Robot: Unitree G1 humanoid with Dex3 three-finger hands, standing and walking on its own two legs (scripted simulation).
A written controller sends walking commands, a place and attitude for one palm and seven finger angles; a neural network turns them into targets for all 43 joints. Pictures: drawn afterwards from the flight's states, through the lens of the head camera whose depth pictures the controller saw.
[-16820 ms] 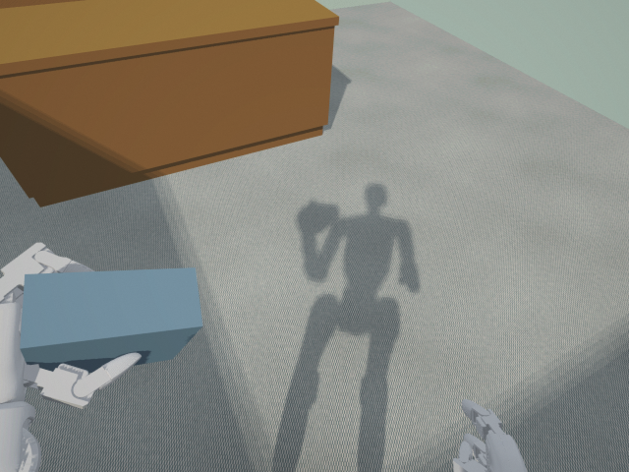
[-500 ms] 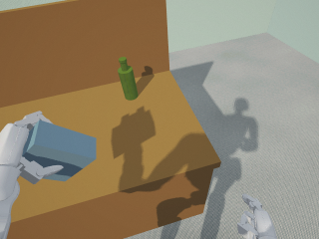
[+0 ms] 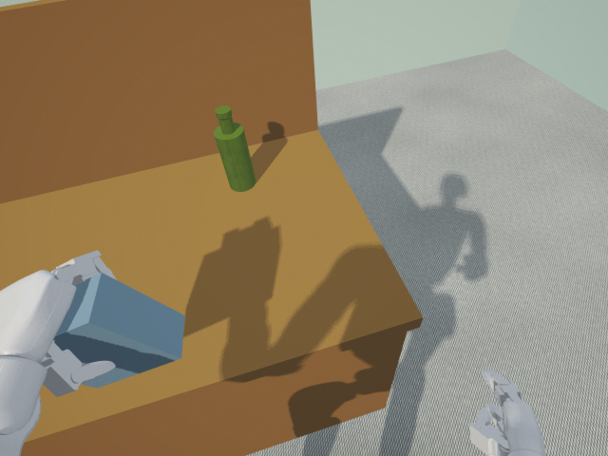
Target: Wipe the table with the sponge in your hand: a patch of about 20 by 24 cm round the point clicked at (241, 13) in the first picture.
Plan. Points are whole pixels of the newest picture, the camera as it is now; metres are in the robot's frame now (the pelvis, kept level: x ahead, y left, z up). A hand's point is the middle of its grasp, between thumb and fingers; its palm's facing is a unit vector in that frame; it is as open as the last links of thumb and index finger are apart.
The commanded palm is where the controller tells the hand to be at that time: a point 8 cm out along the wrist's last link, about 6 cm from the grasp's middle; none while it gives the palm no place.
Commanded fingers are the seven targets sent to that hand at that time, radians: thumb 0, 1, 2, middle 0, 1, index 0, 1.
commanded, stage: turn the palm down, sponge in hand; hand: left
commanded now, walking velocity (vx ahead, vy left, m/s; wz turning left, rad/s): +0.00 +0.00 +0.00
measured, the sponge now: (114, 342) +0.22 +0.27 +0.07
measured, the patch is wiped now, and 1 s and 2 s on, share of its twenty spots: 0.00 0.00 0.00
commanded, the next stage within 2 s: move the sponge above the wiping area in 1.08 s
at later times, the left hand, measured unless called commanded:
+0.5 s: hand (60, 325) +0.22 +0.31 +0.11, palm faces +0.04 -0.15 -0.99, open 10.0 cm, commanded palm +0.19 +0.32 +0.17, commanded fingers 0.00 0.10 1.30 -1.20 -1.60 -1.20 -1.60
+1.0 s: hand (46, 313) +0.22 +0.33 +0.12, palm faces +0.06 -0.05 -1.00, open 10.0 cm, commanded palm +0.19 +0.32 +0.17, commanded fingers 0.00 0.10 1.30 -1.20 -1.60 -1.20 -1.60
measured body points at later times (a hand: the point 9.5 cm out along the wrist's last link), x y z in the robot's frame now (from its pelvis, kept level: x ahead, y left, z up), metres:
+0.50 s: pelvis -0.01 +0.04 +0.02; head +0.00 +0.01 +0.46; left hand +0.21 +0.32 +0.16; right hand +0.23 -0.15 -0.07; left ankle +0.00 +0.14 -0.72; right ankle +0.01 -0.07 -0.72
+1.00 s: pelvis +0.00 +0.04 +0.02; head -0.01 +0.00 +0.47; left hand +0.22 +0.33 +0.17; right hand +0.25 -0.15 -0.06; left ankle +0.00 +0.14 -0.72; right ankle +0.01 -0.07 -0.72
